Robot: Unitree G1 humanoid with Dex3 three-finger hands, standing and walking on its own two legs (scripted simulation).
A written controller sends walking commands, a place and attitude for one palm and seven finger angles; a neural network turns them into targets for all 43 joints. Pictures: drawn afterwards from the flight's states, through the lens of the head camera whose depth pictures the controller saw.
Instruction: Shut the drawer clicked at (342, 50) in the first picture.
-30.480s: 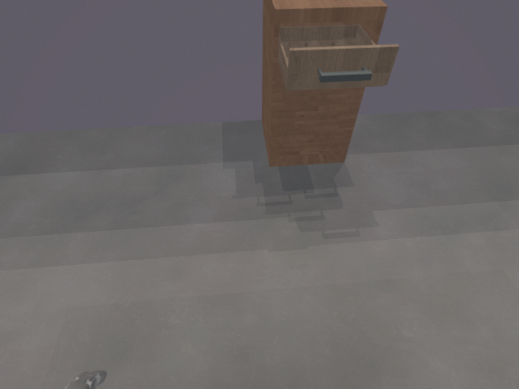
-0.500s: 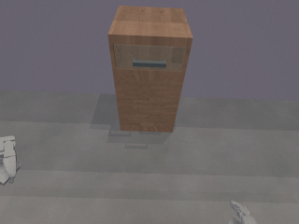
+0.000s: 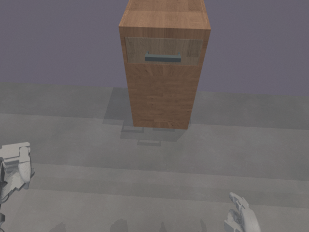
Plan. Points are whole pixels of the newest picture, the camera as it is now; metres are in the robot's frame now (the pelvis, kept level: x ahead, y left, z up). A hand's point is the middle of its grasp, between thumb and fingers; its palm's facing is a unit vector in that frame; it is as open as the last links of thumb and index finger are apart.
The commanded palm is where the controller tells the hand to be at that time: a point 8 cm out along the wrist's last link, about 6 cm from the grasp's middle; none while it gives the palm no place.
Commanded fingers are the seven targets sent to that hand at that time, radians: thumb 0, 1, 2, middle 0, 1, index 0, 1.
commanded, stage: let the arm hang, fingers relaxed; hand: left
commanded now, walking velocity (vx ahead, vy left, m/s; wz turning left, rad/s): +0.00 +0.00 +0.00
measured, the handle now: (163, 55) +0.92 +0.01 -0.08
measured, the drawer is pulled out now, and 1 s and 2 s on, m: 0.00 0.00 0.00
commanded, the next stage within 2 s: look to check the result in 1.20 s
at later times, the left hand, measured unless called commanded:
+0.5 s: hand out of the picture -0.02 +0.22 -0.17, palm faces +0.03 -0.98 -0.21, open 3.6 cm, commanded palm none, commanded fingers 0.00 0.90 0.90 -0.56 -0.69 -0.56 -0.69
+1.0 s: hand out of the picture -0.04 +0.19 -0.17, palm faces +0.04 -0.98 -0.18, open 7.3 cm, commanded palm none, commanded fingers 0.00 0.90 0.90 -0.20 -0.30 -0.20 -0.30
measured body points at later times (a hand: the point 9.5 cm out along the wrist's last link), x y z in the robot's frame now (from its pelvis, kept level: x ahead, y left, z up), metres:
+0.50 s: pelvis -0.04 +0.02 +0.00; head -0.01 +0.04 +0.45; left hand -0.02 +0.27 -0.16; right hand +0.00 -0.22 -0.14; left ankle +0.01 +0.12 -0.74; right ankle -0.03 -0.10 -0.74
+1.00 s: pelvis -0.03 +0.02 +0.01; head -0.03 +0.01 +0.46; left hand -0.04 +0.24 -0.15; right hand -0.04 -0.19 -0.16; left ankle +0.01 +0.12 -0.74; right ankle -0.03 -0.10 -0.74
